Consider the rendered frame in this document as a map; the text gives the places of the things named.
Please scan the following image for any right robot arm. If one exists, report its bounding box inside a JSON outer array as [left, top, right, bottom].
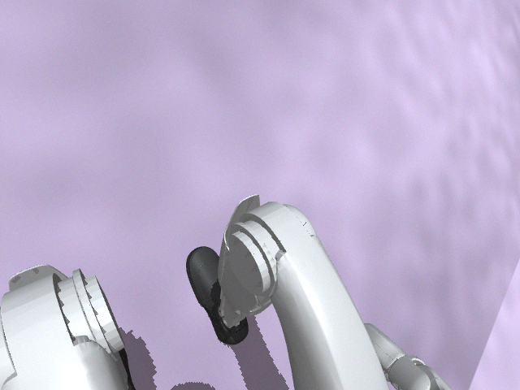
[[388, 355, 452, 390]]

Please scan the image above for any right robot hand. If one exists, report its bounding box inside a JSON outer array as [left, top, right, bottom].
[[364, 323, 407, 382]]

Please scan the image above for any left robot foot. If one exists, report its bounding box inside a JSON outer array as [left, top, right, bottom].
[[119, 349, 136, 390]]

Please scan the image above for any right robot foot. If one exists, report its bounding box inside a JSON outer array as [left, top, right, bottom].
[[186, 246, 249, 345]]

